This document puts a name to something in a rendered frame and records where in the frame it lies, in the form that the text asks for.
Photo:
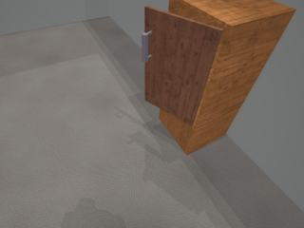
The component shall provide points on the handle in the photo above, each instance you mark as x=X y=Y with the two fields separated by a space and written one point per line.
x=145 y=56

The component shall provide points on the cupboard door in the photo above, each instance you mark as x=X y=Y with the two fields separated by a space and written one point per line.
x=182 y=53

